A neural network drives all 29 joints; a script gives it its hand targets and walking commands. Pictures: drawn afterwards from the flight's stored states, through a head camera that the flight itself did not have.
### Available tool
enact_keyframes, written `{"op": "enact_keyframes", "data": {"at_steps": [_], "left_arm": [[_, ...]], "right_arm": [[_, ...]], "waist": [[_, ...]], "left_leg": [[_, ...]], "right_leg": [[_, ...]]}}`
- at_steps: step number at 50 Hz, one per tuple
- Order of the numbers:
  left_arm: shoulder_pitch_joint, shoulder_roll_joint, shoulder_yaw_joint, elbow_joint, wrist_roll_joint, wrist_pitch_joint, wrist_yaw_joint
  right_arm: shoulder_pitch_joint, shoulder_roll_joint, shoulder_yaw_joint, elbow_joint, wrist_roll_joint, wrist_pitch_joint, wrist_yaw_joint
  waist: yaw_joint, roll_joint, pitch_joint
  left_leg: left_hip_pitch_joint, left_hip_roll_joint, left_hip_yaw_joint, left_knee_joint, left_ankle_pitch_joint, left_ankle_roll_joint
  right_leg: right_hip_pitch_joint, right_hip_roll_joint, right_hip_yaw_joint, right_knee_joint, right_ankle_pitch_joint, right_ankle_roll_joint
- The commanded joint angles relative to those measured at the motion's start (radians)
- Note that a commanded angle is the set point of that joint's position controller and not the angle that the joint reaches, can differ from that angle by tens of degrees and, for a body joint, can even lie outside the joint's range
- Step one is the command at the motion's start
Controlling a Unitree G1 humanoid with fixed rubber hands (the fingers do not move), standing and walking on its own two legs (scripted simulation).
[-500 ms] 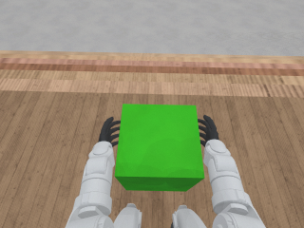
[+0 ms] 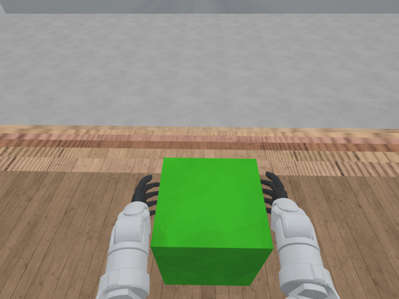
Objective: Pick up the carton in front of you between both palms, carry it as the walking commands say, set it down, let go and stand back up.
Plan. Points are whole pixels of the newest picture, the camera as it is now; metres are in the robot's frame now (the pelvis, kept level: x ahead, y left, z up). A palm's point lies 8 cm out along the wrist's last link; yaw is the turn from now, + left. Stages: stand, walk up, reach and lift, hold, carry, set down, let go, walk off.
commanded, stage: reach and lift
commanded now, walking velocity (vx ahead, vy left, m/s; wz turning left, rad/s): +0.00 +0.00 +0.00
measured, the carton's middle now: (208, 224) +0.29 +0.00 -0.05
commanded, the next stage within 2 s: hold in 0.88 s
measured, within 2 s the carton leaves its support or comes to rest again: neither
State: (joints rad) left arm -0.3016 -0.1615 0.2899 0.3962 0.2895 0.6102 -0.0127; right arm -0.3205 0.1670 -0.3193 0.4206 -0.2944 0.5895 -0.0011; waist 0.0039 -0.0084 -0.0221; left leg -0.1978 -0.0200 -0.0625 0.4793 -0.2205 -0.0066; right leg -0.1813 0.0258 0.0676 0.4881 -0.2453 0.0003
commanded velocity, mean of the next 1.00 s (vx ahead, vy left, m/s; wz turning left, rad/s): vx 0.00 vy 0.00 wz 0.00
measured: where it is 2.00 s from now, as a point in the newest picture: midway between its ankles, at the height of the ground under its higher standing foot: outside the picture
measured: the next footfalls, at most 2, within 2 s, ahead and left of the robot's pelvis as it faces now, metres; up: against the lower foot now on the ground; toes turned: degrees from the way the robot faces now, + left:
none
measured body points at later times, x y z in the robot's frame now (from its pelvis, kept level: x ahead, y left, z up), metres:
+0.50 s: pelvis +0.00 +0.00 +0.00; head -0.02 +0.00 +0.45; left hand +0.31 +0.15 +0.03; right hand +0.32 -0.15 +0.03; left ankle +0.03 +0.13 -0.74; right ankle +0.02 -0.12 -0.74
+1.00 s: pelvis +0.01 +0.00 +0.01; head -0.02 +0.00 +0.46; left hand +0.31 +0.15 +0.04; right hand +0.31 -0.15 +0.05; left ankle +0.03 +0.13 -0.74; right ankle +0.02 -0.12 -0.74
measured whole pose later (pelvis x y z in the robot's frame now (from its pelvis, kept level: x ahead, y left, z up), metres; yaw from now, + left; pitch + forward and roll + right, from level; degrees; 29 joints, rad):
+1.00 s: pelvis +0.01 +0.00 +0.01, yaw +0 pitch -6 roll +0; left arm -0.22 -0.14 0.18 0.18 0.25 0.73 -0.01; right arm -0.24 0.15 -0.20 0.21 -0.26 0.72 0.00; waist 0.00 -0.01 0.02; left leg -0.06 -0.02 -0.07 0.35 -0.18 -0.01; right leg -0.04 0.02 0.07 0.36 -0.20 0.00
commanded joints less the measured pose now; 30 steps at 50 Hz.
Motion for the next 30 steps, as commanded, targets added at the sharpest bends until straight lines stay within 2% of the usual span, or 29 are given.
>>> {"op": "enact_keyframes", "data": {"at_steps": [1,5,11,30], "left_arm": [[-0.545,-0.93,-0.493,0.01,-0.189,-0.026,-0.236],[-0.606,-0.95,-0.506,-0.004,-0.197,-0.032,-0.24],[-0.614,-0.944,-0.508,-0.003,-0.195,-0.025,-0.24],[-0.445,-0.914,-0.563,-0.135,-0.232,0.018,-0.219]], "right_arm": [[-0.503,0.96,0.506,0.045,0.191,-0.006,0.254],[-0.569,0.974,0.523,0.027,0.2,-0.013,0.262],[-0.572,0.963,0.519,0.033,0.194,-0.007,0.262],[-0.406,0.925,0.571,-0.105,0.225,0.037,0.244]], "waist": [[0.003,0.01,-0.149],[0.002,0.007,-0.2],[-0.002,0.005,-0.209],[-0.002,0.01,-0.228]], "left_leg": [[0.086,-0.055,-0.008,-0.075,0.022,0.02],[0.104,-0.053,-0.007,-0.072,0.022,0.018],[0.125,-0.055,-0.005,-0.085,0.024,0.015],[0.209,-0.063,-0.016,-0.12,0.246,0.002]], "right_leg": [[-0.015,0.047,0.011,-0.1,0.025,-0.014],[0.004,0.05,0.006,-0.094,0.023,-0.013],[0.021,0.051,0.005,-0.107,0.026,-0.012],[0.113,0.062,0.01,-0.142,0.243,0.001]]}}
